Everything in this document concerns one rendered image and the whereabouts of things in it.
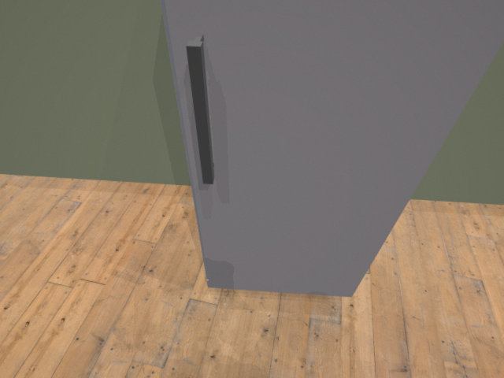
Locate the fridge door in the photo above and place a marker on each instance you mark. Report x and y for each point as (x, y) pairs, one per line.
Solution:
(324, 117)

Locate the handle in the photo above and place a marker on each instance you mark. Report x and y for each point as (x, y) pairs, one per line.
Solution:
(197, 70)

